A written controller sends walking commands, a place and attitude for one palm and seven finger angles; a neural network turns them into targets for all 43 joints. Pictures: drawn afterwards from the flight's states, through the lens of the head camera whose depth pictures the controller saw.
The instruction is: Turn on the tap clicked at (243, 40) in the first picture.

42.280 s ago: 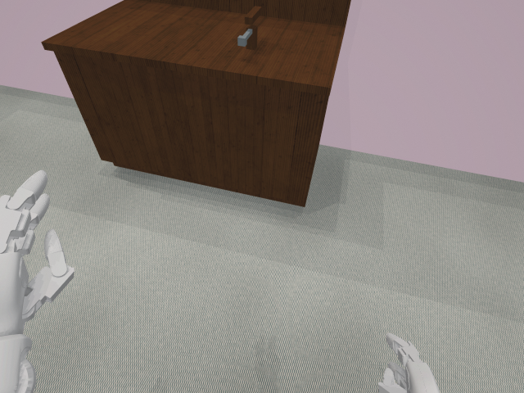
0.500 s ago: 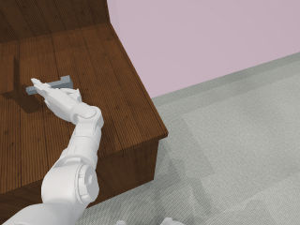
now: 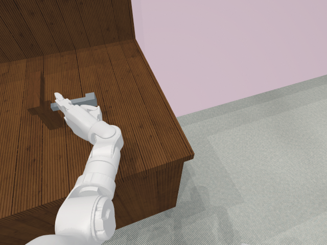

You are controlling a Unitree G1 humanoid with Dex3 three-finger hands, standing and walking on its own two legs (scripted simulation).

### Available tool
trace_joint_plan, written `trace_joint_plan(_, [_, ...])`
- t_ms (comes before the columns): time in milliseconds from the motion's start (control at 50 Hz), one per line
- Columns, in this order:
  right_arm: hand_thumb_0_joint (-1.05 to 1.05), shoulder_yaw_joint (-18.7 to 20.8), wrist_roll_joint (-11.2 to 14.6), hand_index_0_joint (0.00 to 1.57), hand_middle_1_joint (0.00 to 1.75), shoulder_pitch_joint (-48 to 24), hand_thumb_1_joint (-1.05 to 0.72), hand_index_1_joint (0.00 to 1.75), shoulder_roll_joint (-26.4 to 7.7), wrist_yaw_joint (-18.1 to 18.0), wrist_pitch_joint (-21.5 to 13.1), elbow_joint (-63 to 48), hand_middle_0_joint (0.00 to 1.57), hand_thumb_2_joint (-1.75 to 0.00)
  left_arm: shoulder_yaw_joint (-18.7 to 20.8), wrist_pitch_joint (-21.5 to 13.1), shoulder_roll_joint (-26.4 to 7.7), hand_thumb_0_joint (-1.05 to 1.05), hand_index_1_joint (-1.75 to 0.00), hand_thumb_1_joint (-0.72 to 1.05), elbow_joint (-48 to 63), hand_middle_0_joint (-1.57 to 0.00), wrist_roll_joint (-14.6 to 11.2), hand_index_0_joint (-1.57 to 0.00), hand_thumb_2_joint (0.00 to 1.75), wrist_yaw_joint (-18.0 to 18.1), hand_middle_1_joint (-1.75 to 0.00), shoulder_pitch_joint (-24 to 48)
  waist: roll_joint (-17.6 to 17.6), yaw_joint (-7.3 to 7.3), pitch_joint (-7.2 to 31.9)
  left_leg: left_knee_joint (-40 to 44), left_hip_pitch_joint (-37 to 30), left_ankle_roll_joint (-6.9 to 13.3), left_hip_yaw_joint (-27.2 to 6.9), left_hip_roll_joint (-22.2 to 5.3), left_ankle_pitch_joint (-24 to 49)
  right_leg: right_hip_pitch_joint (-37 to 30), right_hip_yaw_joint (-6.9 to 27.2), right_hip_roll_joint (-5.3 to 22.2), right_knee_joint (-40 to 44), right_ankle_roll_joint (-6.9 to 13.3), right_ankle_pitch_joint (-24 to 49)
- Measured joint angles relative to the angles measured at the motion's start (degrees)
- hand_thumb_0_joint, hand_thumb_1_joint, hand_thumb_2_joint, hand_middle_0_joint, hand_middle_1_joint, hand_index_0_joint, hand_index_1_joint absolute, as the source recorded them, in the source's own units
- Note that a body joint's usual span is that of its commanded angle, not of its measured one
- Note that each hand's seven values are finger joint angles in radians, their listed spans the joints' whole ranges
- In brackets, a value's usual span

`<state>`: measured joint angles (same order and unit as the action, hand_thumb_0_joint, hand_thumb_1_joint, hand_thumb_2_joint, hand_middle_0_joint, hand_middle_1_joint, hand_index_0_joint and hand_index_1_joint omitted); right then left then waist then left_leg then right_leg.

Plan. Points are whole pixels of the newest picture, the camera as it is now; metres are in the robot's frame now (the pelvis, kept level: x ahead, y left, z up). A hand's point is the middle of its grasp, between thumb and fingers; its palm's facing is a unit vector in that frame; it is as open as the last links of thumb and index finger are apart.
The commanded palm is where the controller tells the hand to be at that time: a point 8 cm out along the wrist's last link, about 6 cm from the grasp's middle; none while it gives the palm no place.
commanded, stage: lift the hand up off the lever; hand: left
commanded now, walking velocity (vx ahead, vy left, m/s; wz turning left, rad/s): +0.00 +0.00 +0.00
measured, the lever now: (91, 99) +0.50 +0.20 +0.06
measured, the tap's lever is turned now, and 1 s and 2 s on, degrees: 86 86 86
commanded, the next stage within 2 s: draw the hand back beside the body in 1.74 s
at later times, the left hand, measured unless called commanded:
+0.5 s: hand (98, 107) +0.43 +0.16 +0.10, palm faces +0.79 -0.60 -0.13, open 7.8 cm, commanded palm +0.38 +0.18 +0.11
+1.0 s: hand (96, 104) +0.43 +0.16 +0.11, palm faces +0.79 -0.60 -0.12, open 7.8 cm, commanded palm +0.37 +0.17 +0.13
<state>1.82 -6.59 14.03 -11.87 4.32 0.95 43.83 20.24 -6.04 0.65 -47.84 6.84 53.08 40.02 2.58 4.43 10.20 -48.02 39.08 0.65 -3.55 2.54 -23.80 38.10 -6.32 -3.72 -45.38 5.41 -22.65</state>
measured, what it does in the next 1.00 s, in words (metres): stands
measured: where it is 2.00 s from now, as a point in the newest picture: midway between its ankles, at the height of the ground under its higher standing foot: outside the picture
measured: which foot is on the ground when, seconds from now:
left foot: down 0.00-1.00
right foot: down 0.00-1.00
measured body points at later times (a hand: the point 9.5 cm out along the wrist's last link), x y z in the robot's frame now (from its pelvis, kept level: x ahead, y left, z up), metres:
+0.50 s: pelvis -0.01 -0.01 +0.00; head +0.03 -0.01 +0.45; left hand +0.39 +0.19 +0.11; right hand +0.09 -0.25 -0.13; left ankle -0.01 +0.11 -0.70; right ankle -0.01 -0.06 -0.70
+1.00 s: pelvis +0.00 -0.01 +0.02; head +0.03 -0.02 +0.46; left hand +0.39 +0.19 +0.12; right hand +0.09 -0.26 -0.12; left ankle -0.01 +0.11 -0.70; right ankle -0.01 -0.06 -0.70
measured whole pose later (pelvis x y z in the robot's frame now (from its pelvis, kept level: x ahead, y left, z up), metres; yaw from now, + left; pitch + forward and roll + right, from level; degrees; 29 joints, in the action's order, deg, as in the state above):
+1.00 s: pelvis +0.00 -0.01 +0.02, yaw +0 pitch +11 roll +0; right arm 1.8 -4.9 12.7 -12.5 2.4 1.3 44.9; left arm 18.2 3.4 1.5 -39.9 5.0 53.4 38.2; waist 2.4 3.5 8.3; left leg -41.0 31.2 0.0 -3.6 2.2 -20.5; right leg 30.6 -6.0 -4.0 -39.0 6.0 -19.7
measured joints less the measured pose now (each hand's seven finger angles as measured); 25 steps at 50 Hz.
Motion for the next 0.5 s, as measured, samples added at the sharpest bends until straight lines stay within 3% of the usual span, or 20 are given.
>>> trace_joint_plan(260, [0.01, -0.24, 0.35, 0.2, 0.3, -1.32, -0.9, 0.3, 0.53, -0.42, 0.32, 0.06, 0.2, -0.9, -1.85, 3.65, 1.63, 0.02, -0.15, 0.9, 4.03, -0.16, -0.11, -0.15, 0.9, 0.35, -0.15, -1.63, -0.04, -0.93, -0.41, 1.22, -2.25, -0.07, -0.11, 0.07, 0.81, -2.27, -0.07, 0.08, 1.18, 0.01, 0.72])
trace_joint_plan(500, [0.01, -0.45, 0.69, 0.2, 0.3, -1.82, -0.9, 0.3, 0.1, -1.21, -0.17, 0.96, 0.2, -0.9, -1.47, 5.44, 0.08, 0.02, -0.15, 0.9, 1.45, -0.16, 0.01, -0.15, 0.9, 1.39, -0.15, 2.01, -0.29, -0.36, -1.01, 2.19, -2.19, -0.39, -0.43, -0.08, 2.07, -2.25, -0.41, -0.03, 2.13, 0.41, 1.9])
